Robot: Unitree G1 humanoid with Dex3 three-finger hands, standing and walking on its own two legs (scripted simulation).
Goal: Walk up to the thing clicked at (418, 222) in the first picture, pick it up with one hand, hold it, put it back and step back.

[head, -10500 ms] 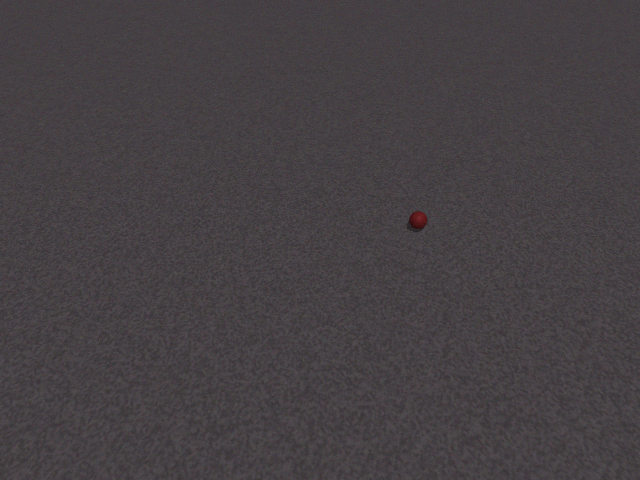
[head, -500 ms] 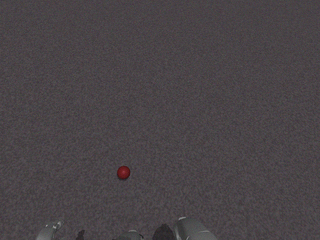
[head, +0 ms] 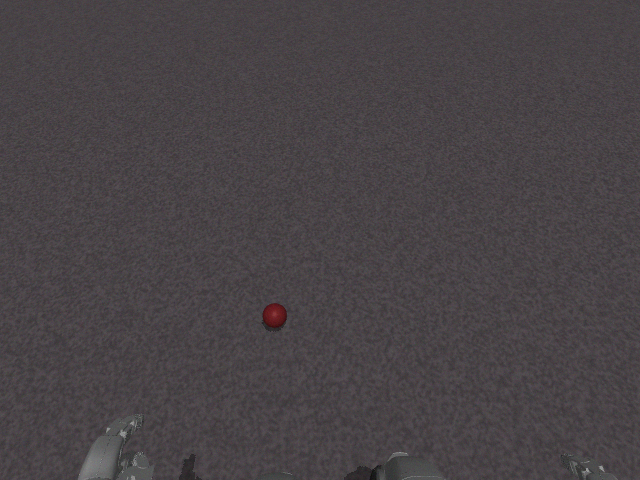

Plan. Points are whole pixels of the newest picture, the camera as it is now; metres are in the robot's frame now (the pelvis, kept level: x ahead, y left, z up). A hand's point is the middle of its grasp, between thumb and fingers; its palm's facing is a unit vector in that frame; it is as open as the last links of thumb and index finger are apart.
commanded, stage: walk up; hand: left
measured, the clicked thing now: (274, 315) +0.62 +0.19 -0.72
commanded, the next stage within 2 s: stand in 1.64 s
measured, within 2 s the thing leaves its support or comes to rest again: neither
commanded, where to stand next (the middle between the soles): +0.28 -0.03 m, yaw +0 degrees
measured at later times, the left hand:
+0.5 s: hand out of the picture -0.07 +0.23 -0.14, palm faces -0.03 -0.92 -0.38, open 7.4 cm
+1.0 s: hand out of the picture +0.01 +0.24 -0.13, palm faces +0.01 -0.93 -0.38, open 7.4 cm
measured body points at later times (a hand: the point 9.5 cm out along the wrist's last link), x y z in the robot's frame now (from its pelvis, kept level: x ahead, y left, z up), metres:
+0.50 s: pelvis -0.11 -0.03 +0.01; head -0.11 -0.05 +0.46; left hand -0.07 +0.28 -0.11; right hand -0.04 -0.36 -0.11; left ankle -0.07 +0.11 -0.69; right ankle -0.14 -0.16 -0.72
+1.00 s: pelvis -0.10 -0.03 +0.01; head -0.08 -0.02 +0.46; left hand +0.01 +0.29 -0.11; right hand -0.04 -0.34 -0.12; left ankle -0.10 +0.11 -0.72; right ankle -0.06 -0.15 -0.72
